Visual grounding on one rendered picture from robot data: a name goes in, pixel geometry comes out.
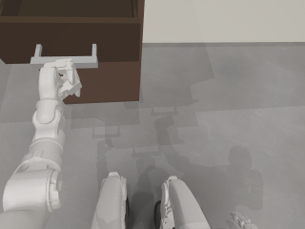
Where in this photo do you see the robot left forearm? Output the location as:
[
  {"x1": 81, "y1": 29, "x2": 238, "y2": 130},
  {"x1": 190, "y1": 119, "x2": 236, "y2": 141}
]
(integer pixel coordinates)
[{"x1": 2, "y1": 98, "x2": 66, "y2": 212}]

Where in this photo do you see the left robot upper arm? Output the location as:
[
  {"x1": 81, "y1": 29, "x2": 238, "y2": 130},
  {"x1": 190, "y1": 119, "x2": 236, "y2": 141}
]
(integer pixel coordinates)
[{"x1": 0, "y1": 168, "x2": 66, "y2": 229}]

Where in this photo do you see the handle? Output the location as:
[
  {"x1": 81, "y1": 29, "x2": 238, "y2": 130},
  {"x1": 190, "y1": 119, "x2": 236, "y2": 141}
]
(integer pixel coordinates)
[{"x1": 30, "y1": 44, "x2": 98, "y2": 70}]

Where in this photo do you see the right robot shin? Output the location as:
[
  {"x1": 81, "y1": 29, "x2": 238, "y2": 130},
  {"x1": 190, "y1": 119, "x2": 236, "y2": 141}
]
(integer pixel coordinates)
[{"x1": 159, "y1": 176, "x2": 177, "y2": 229}]

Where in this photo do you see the robot left thigh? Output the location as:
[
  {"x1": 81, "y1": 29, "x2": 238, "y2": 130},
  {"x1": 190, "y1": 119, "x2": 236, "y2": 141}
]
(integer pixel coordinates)
[{"x1": 89, "y1": 175, "x2": 127, "y2": 229}]

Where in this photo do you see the drawer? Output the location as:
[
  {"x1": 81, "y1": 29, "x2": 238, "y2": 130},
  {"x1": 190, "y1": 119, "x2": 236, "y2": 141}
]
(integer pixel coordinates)
[{"x1": 0, "y1": 0, "x2": 141, "y2": 64}]

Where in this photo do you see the cabinet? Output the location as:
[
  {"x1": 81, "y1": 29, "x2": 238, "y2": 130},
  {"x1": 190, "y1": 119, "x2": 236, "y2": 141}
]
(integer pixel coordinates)
[{"x1": 0, "y1": 0, "x2": 145, "y2": 105}]

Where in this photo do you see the robot left hand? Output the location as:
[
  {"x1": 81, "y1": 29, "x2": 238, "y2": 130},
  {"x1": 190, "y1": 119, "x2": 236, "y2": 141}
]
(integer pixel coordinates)
[{"x1": 38, "y1": 58, "x2": 82, "y2": 104}]

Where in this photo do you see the robot right hand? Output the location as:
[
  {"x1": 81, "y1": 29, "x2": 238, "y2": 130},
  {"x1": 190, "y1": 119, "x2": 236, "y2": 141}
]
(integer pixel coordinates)
[{"x1": 231, "y1": 212, "x2": 257, "y2": 229}]

